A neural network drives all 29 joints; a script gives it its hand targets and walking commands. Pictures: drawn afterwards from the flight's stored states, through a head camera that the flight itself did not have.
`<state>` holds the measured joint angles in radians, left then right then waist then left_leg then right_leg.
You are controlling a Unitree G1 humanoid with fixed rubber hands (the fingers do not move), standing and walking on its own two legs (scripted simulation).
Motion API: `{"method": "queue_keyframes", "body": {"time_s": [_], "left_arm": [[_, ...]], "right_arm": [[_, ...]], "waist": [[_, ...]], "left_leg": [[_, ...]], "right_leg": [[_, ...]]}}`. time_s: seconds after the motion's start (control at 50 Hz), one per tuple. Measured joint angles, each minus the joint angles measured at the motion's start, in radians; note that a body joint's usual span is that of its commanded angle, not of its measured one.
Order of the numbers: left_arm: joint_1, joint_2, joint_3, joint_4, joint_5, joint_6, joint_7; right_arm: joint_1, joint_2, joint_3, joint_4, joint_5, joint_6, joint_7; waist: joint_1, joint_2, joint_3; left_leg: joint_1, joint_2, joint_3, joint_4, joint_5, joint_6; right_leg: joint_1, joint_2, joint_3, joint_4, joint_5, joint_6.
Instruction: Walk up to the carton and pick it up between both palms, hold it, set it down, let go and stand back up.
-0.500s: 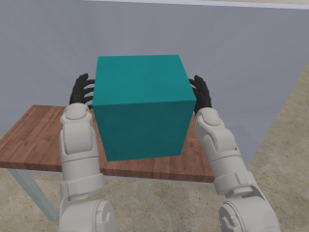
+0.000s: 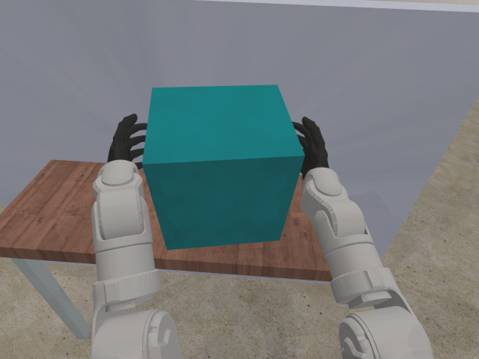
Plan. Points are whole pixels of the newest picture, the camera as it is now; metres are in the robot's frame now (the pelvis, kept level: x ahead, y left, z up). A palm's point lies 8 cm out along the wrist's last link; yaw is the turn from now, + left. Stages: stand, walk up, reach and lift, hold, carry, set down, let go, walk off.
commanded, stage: hold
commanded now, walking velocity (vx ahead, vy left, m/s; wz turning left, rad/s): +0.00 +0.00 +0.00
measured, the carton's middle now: (220, 169) +0.40 +0.01 +0.16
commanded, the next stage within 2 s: set down in 0.74 s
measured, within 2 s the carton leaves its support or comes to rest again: neither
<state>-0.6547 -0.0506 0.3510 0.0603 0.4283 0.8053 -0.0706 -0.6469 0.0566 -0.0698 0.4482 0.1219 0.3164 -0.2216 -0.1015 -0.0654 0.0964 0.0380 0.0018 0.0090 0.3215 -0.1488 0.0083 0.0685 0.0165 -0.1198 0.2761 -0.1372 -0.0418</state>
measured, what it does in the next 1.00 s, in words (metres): stands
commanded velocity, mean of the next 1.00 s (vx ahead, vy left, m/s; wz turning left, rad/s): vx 0.00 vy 0.00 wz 0.00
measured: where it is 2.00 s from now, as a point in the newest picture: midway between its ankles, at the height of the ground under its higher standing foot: outside the picture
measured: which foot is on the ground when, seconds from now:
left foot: down 0.00-1.00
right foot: down 0.00-1.00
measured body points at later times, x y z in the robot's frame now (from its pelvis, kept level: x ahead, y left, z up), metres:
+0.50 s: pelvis +0.00 +0.00 +0.00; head -0.04 +0.03 +0.45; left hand +0.38 +0.16 +0.20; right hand +0.37 -0.14 +0.18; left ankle +0.04 +0.11 -0.75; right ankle +0.03 -0.09 -0.75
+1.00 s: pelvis +0.00 +0.01 +0.00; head -0.04 +0.03 +0.45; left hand +0.38 +0.16 +0.21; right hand +0.37 -0.14 +0.19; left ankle +0.04 +0.11 -0.75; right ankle +0.03 -0.09 -0.75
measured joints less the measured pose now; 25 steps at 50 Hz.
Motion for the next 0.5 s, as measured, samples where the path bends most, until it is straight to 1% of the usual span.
{"method": "queue_keyframes", "body": {"time_s": [0.22, 0.32, 0.5], "left_arm": [[0.008, 0.000, -0.001, -0.010, 0.002, 0.002, -0.001], [0.003, 0.005, 0.003, -0.001, 0.001, 0.007, -0.001], [0.011, 0.008, -0.021, -0.008, -0.029, -0.001, 0.024]], "right_arm": [[0.001, -0.004, 0.011, 0.002, 0.004, -0.005, -0.001], [-0.011, -0.001, 0.009, 0.024, 0.003, -0.007, 0.000], [-0.001, -0.018, 0.017, 0.010, 0.015, -0.022, 0.001]], "waist": [[-0.002, -0.004, 0.003], [-0.004, -0.008, 0.016], [-0.003, -0.002, 0.015]], "left_leg": [[0.007, 0.002, 0.000, 0.003, -0.003, -0.001], [0.010, 0.002, 0.003, -0.001, 0.000, 0.000], [-0.026, 0.003, 0.006, 0.015, 0.000, 0.003]], "right_leg": [[0.011, 0.002, -0.002, -0.005, 0.000, 0.000], [0.012, 0.001, 0.000, -0.006, 0.003, 0.000], [-0.017, 0.003, 0.002, -0.004, 0.011, 0.001]]}}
